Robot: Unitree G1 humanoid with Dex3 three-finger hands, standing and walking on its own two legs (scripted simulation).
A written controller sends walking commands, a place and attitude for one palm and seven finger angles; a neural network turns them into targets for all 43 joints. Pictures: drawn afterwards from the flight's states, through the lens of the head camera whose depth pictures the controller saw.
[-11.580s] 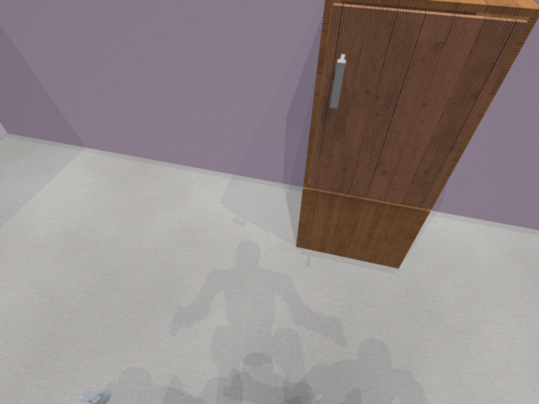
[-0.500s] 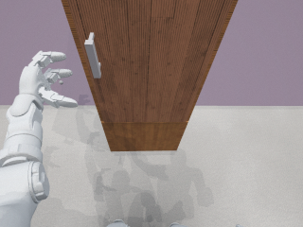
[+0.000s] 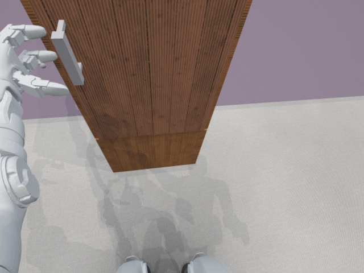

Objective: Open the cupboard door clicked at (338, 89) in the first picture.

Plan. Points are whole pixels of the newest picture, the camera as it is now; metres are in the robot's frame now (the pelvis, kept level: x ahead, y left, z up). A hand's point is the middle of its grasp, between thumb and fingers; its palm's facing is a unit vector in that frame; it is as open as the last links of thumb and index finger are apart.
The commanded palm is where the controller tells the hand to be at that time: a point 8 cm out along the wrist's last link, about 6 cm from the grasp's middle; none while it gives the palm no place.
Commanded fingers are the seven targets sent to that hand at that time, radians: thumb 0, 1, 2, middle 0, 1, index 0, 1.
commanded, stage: move the hooked fingers beside the handle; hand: left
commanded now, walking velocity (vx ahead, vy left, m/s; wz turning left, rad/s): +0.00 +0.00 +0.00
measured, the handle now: (70, 54) +0.57 +0.18 +0.11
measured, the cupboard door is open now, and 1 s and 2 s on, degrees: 0 0 0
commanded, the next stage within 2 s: slide the fingers in behind the handle in 0.76 s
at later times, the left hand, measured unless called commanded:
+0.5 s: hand (24, 75) +0.50 +0.25 +0.12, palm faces +0.01 -1.00 +0.01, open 14.0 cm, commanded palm +0.49 +0.30 +0.11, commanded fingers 0.00 -0.50 0.30 -0.30 -1.20 -0.30 -1.20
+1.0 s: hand (42, 68) +0.53 +0.23 +0.12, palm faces +0.02 -1.00 +0.00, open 14.0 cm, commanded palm +0.50 +0.27 +0.11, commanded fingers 0.00 -0.50 0.30 -0.30 -1.20 -0.30 -1.20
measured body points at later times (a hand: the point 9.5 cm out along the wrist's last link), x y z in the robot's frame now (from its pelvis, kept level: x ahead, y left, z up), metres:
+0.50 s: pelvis +0.02 +0.01 +0.00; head +0.11 +0.04 +0.44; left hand +0.50 +0.31 +0.12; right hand +0.03 -0.26 -0.10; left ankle +0.02 +0.10 -0.70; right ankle -0.01 -0.10 -0.70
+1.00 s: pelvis +0.00 +0.02 -0.01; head +0.11 +0.04 +0.43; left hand +0.52 +0.28 +0.12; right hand -0.04 -0.24 -0.11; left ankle +0.02 +0.10 -0.70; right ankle -0.01 -0.10 -0.70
